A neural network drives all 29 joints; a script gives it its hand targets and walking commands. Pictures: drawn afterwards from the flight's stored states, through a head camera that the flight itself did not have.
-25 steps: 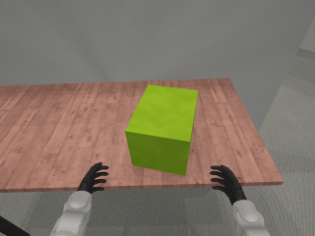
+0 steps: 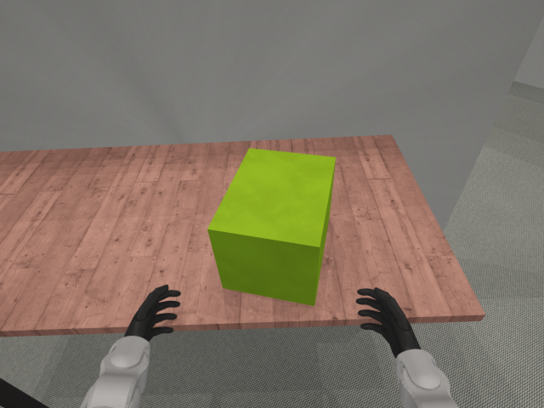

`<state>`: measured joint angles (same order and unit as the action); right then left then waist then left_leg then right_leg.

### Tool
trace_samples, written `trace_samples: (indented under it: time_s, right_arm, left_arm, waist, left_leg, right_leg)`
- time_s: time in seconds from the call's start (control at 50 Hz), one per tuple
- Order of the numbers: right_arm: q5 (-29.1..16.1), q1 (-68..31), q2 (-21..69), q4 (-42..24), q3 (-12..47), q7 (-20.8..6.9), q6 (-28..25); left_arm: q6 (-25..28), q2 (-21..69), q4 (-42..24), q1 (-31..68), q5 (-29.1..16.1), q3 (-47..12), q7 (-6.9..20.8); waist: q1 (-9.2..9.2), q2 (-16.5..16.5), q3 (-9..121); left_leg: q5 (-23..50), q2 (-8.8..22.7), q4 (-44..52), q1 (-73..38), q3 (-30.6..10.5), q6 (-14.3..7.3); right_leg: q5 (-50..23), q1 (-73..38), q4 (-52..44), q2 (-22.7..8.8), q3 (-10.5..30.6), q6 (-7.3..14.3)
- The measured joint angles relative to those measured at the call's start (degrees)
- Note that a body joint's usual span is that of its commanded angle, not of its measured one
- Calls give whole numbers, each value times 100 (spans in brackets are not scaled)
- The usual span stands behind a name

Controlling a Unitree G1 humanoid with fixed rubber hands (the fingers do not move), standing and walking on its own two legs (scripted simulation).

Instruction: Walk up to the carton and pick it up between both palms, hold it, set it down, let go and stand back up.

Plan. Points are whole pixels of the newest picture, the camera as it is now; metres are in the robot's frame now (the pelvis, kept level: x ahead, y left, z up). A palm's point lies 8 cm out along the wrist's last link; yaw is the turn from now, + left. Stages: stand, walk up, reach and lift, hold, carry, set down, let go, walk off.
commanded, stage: stand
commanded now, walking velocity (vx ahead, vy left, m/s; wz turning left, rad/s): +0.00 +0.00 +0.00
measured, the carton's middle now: (279, 222) +0.45 +0.00 +0.01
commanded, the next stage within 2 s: none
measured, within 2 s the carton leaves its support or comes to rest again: neither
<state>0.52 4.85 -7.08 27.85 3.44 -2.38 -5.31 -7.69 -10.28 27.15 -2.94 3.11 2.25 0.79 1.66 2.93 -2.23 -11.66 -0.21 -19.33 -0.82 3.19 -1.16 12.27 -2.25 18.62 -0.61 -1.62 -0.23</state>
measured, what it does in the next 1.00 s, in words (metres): stands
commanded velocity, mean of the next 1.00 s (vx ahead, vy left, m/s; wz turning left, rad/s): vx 0.00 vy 0.00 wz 0.00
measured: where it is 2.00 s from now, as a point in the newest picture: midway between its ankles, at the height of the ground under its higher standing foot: outside the picture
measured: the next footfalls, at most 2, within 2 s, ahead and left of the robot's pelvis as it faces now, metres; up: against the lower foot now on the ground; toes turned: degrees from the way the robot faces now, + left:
none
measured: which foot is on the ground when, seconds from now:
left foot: down 0.00-1.00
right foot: down 0.00-1.00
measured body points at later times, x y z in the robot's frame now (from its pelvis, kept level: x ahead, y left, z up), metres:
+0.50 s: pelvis -0.01 +0.00 -0.01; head -0.02 -0.01 +0.44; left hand +0.23 +0.22 -0.02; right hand +0.23 -0.18 -0.02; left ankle +0.00 +0.10 -0.75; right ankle -0.01 -0.12 -0.75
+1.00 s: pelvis -0.02 +0.01 -0.01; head -0.04 +0.00 +0.44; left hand +0.23 +0.22 -0.02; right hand +0.23 -0.17 -0.02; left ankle +0.00 +0.10 -0.75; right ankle -0.01 -0.12 -0.75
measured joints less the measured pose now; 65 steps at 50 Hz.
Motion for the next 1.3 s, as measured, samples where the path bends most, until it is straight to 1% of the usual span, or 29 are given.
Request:
trace_samples:
  time_s: [0.04,0.08,0.14,0.2,0.28,0.34,0.44,0.5,0.54,0.74,0.8,0.88,1.04,1.18,1.3]
  right_arm:
    - [25,46,11,-103,8,-57,-32]
    - [4,123,-17,-196,5,-155,-120]
    - [-28,202,-36,-275,-8,-243,-219]
    - [-20,199,-14,-316,-29,-282,-240]
    - [-6,177,-37,-371,-53,-323,-221]
    - [-23,142,-31,-372,-75,-292,-171]
    - [6,61,-43,-344,-85,-265,-108]
    - [-7,39,-54,-359,-111,-262,-91]
    - [-23,32,-30,-340,-148,-246,-111]
    - [-33,-50,-45,-361,-176,-200,-16]
    - [-44,-72,-12,-346,-209,-168,-62]
    - [-21,-105,-28,-321,-226,-164,-65]
    - [-18,-127,-54,-289,-216,-168,65]
    - [-35,-116,-13,-272,-243,-115,6]
    - [-46,-117,-9,-282,-269,-104,27]
  left_arm:
    - [544,-118,39,-160,-134,-46,20]
    - [912,-117,32,-263,-173,-17,-5]
    - [1222,-119,-3,-330,-165,18,1]
    - [1359,-132,-44,-375,-154,59,30]
    - [1383,-107,-113,-357,-151,103,66]
    - [1367,-100,-105,-306,-157,99,76]
    - [1349,-99,-86,-269,-192,71,61]
    - [1334,-55,-92,-253,-180,75,35]
    - [1329,-38,-73,-252,-187,67,25]
    - [1336,-58,-141,-200,-225,38,61]
    - [1335,-75,-125,-168,-223,28,76]
    - [1317,-33,-100,-113,-198,54,87]
    - [1256,31,-85,-97,-238,71,26]
    - [1283,9,-55,-90,-260,57,59]
    - [1312,20,-40,-63,-251,44,54]
  waist:
    - [-41,-63,178]
    - [-107,-112,303]
    - [-196,-181,393]
    - [-225,-187,454]
    - [-264,-217,504]
    - [-290,-222,524]
    - [-245,-204,592]
    - [-259,-183,601]
    - [-218,-145,620]
    - [-281,-230,529]
    - [-245,-209,490]
    - [-240,-186,462]
    - [-252,-222,517]
    - [-235,-216,495]
    - [-271,-222,472]
  left_leg:
    - [-67,-11,-160,364,24,1]
    - [-94,8,-258,650,37,7]
    - [-36,35,-267,879,42,46]
    - [-51,77,-325,1060,66,50]
    - [-75,84,-433,1258,86,49]
    - [-84,96,-498,1339,93,41]
    - [-141,88,-681,1505,77,22]
    - [-187,83,-787,1568,104,3]
    - [-221,76,-869,1610,91,-9]
    - [-231,42,-918,1616,151,-44]
    - [-211,30,-911,1617,140,-55]
    - [-255,44,-1025,1647,108,-55]
    - [-301,39,-1100,1652,91,-52]
    - [-291,20,-1081,1626,89,-62]
    - [-309,34,-1123,1628,92,-62]
  right_leg:
    - [134,454,325,-20,26,-6]
    - [160,754,445,-4,41,21]
    - [130,982,446,22,47,41]
    - [85,1144,433,62,73,43]
    - [98,1353,546,64,92,35]
    - [88,1420,574,73,100,33]
    - [131,1562,726,58,84,17]
    - [171,1639,838,49,113,0]
    - [198,1659,893,39,100,-12]
    - [233,1724,1027,3,162,-39]
    - [217,1716,1017,-9,151,-53]
    - [236,1701,1058,2,120,-56]
    - [278,1696,1125,-6,104,-56]
    - [285,1678,1128,-24,103,-72]
    - [286,1667,1137,-11,107,-70]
